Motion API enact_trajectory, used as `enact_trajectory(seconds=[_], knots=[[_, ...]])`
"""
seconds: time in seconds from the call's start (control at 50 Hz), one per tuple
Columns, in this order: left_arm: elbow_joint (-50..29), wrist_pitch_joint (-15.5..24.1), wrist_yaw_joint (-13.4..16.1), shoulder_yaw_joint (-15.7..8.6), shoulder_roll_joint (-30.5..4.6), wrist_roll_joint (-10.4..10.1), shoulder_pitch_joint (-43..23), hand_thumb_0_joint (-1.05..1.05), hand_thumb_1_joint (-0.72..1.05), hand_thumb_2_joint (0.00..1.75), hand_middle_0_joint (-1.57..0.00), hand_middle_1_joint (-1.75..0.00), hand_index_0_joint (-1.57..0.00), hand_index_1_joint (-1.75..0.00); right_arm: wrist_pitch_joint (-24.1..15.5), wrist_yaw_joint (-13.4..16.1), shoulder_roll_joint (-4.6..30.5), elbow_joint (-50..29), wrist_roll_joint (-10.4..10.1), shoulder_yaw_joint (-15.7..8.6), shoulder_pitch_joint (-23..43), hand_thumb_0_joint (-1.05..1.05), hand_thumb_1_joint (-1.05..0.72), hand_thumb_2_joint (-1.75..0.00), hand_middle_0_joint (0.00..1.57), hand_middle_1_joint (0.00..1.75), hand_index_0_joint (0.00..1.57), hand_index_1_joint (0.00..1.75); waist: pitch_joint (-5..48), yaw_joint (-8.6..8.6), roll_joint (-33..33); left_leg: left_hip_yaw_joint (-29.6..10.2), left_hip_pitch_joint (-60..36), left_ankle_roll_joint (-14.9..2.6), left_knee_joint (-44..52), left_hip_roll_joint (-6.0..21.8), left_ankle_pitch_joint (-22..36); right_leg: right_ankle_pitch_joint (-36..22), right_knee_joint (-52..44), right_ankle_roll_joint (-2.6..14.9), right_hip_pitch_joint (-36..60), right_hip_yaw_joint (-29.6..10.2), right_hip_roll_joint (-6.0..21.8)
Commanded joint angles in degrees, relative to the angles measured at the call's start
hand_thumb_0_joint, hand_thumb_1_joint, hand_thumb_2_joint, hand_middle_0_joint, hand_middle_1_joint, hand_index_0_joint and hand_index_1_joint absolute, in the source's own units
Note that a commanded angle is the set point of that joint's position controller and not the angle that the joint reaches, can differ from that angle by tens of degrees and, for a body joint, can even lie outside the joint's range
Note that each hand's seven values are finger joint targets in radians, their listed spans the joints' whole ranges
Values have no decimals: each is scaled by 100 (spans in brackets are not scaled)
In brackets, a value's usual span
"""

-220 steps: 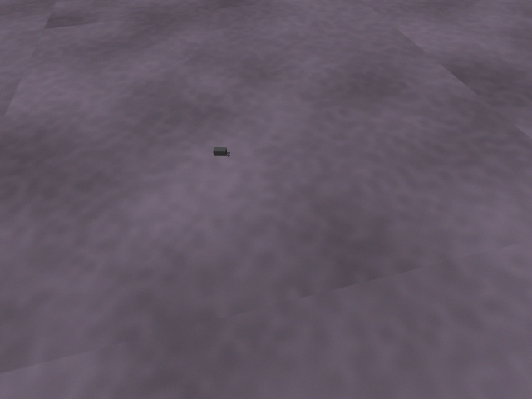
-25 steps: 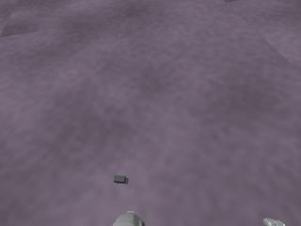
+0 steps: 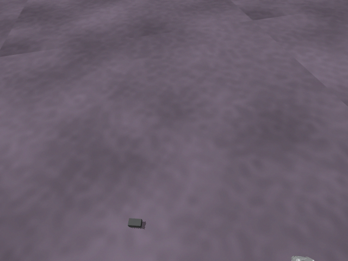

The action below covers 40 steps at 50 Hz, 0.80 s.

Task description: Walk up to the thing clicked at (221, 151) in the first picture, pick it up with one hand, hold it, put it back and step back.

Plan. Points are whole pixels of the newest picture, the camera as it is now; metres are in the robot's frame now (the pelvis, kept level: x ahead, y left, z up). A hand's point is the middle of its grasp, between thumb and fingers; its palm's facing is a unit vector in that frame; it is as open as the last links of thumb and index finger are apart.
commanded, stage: walk up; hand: left
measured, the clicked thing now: (135, 222) +0.43 +0.26 -0.75
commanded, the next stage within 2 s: none
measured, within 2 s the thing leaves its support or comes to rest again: neither
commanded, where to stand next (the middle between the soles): +0.07 +0.01 m, yaw +1 degrees
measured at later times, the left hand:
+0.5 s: hand out of the picture +0.11 +0.25 -0.15, palm faces -0.04 -0.94 -0.34, open 7.4 cm
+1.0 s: hand out of the picture +0.10 +0.27 -0.15, palm faces +0.00 -0.93 -0.38, open 7.4 cm
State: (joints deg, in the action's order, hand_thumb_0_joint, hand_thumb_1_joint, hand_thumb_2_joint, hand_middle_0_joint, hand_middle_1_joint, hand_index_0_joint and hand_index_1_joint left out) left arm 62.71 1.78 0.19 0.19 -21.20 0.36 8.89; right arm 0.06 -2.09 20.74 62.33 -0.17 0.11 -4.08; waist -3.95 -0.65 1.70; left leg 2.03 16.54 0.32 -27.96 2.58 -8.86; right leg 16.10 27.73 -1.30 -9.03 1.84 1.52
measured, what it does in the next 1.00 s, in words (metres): stands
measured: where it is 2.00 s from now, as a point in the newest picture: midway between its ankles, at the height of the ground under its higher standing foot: outside the picture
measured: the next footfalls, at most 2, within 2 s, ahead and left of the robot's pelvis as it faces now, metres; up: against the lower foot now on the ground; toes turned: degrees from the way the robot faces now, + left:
left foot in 1.44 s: -0.06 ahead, +0.14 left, +0.00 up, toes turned +5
right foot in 1.72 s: +0.09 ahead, -0.12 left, +0.00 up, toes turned +3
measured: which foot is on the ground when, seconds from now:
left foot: down 0.00-1.00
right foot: down 0.00-1.00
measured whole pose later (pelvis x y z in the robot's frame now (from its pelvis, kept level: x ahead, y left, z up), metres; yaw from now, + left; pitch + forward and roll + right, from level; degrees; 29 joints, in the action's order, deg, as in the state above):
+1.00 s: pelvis +0.01 +0.01 +0.01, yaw +0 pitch -1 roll +0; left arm 62.4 -0.5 0.8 -1.4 -20.9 -0.1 4.1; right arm 1.8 -1.7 20.9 63.2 -0.1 -2.3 -1.7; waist -6.0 0.4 0.6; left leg 2.2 15.2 -0.3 -23.4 1.3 -6.7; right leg 14.7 24.5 -1.8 -8.3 2.0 2.7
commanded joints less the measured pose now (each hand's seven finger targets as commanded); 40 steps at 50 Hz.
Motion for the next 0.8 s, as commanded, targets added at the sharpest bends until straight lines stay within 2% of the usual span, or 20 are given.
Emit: enact_trajectory(seconds=[0.0,0.06,0.12,0.22,0.3,0.4,0.54,0.58,0.66,0.7,0.78], knots=[[-278,122,57,-244,-1304,-36,-470,0,90,90,-20,-30,-20,-30,-116,125,1198,-201,-7,-267,383,0,-90,-90,20,30,20,30,588,100,-300,-657,-841,-216,621,483,333,-669,-910,280,-261,-593,608],[-169,84,43,-222,-1232,-43,-510,0,90,90,-20,-30,-20,-30,-107,119,1194,-92,3,-258,435,0,-90,-90,20,30,20,30,492,55,-143,-762,-740,-190,908,533,-20,-409,-1018,269,-168,-518,561],[-106,69,32,-228,-1248,-15,-588,0,90,90,-20,-30,-20,-30,-108,122,1211,-14,21,-263,434,0,-90,-90,20,30,20,30,497,81,-199,-753,-737,-159,1033,510,-214,-417,-1133,283,-71,-534,582],[-40,48,20,-238,-1231,-20,-631,0,90,90,-20,-30,-20,-30,-141,136,1225,69,34,-262,421,0,-90,-90,20,30,20,30,598,63,-67,-723,-822,-139,1112,519,115,-680,-1157,260,88,-487,584],[-15,43,24,-256,-1227,-21,-715,0,90,90,-20,-30,-20,-30,-151,151,1177,125,34,-259,338,0,-90,-90,20,30,20,30,703,89,-121,-649,-954,-131,1032,523,694,-951,-1190,245,239,-479,619],[8,14,33,-256,-1193,-16,-693,0,90,90,-20,-30,-20,-30,-137,161,1169,108,42,-271,421,0,-90,-90,20,30,20,30,598,68,-18,-667,-978,-132,1108,556,597,-828,-1226,211,117,-431,590],[5,24,32,-257,-1167,21,-726,0,90,90,-20,-30,-20,-30,-110,162,1178,98,41,-294,390,0,-90,-90,20,30,20,30,624,128,-96,-642,-1003,-130,1110,516,432,-796,-1357,197,141,-439,601],[0,36,31,-261,-1176,10,-690,0,90,90,-20,-30,-20,-30,-115,158,1136,86,39,-282,372,0,-90,-90,20,30,20,30,711,114,-124,-616,-1164,-115,1051,513,669,-924,-1314,197,128,-465,630],[-11,31,43,-258,-1147,12,-699,0,90,90,-20,-30,-20,-30,-95,160,1146,71,41,-295,362,0,-90,-90,20,30,20,30,647,127,-131,-623,-1117,-116,1079,513,661,-946,-1356,169,163,-426,609],[3,35,48,-264,-1141,13,-651,0,90,90,-20,-30,-20,-30,-93,157,1107,61,43,-292,351,0,-90,-90,20,30,20,30,651,116,-155,-614,-1117,-121,1027,505,876,-1012,-1355,157,199,-414,595],[-26,24,49,-264,-1154,19,-665,0,90,90,-20,-30,-20,-30,-77,165,1150,48,49,-316,378,0,-90,-90,20,30,20,30,620,139,-82,-609,-1135,-101,1079,487,657,-922,-1359,169,151,-398,615]])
